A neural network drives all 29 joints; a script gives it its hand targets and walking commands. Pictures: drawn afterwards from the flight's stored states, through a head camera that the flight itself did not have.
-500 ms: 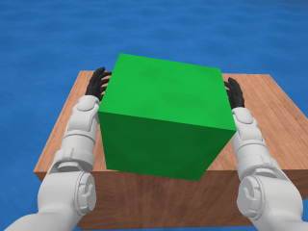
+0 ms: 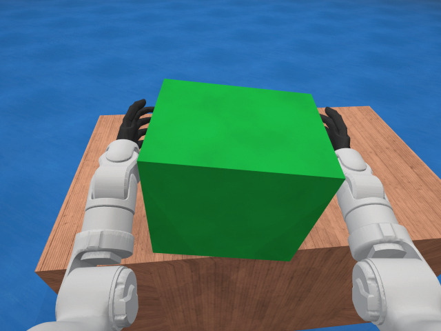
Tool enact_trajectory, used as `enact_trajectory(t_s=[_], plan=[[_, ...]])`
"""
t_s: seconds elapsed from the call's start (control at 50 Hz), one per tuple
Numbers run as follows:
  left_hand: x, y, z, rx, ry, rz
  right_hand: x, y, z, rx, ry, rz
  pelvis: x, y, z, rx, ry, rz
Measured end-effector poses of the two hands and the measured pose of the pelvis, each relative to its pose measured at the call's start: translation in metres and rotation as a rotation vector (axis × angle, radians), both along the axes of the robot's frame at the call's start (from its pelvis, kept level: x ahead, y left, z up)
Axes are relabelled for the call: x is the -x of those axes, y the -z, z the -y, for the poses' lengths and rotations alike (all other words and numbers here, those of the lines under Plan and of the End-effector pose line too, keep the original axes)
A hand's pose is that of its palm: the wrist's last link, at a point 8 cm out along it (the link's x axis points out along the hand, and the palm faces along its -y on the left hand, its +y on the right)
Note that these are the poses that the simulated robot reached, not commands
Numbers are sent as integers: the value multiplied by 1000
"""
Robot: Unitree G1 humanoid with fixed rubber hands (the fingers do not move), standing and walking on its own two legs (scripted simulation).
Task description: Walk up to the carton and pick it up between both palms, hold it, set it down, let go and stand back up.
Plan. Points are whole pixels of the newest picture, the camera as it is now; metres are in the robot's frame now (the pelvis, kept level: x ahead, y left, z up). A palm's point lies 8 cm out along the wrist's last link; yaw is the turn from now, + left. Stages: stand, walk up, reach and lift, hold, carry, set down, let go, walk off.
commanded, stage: reach and lift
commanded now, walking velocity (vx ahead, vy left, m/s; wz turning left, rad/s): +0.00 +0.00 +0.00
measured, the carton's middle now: (230, 175) +0.39 +0.00 +0.11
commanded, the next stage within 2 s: hold in 1.42 s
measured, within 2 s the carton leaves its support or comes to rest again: neither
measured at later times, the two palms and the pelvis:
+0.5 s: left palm (116, 130) +0.35 +0.18 +0.23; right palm (353, 134) +0.36 -0.19 +0.23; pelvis -0.02 -0.01 +0.00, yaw +1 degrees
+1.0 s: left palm (115, 120) +0.36 +0.18 +0.25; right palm (360, 114) +0.37 -0.19 +0.26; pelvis -0.01 +0.00 +0.00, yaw +0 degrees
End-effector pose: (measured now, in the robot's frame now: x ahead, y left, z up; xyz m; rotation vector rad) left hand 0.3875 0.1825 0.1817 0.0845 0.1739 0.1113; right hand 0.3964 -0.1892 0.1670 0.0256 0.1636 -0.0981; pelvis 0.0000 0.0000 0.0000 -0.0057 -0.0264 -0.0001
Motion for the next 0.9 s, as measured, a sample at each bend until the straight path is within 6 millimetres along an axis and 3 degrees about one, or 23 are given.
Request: enact_trajectory(t_s=[0.1,0.28,0.54,0.9], plan=[[11,-2,0,19,-12,19,5,-10,-1,7,0,20,0,0,7,-2,-7,9],[30,-36,-4,39,-15,71,20,-53,-5,10,2,71,7,1,15,-6,-16,40],[34,-55,0,30,19,40,33,-63,0,-14,25,41,21,1,8,-3,-9,37],[33,-63,-5,36,6,40,26,-90,-6,20,10,41,9,0,2,2,-1,37]])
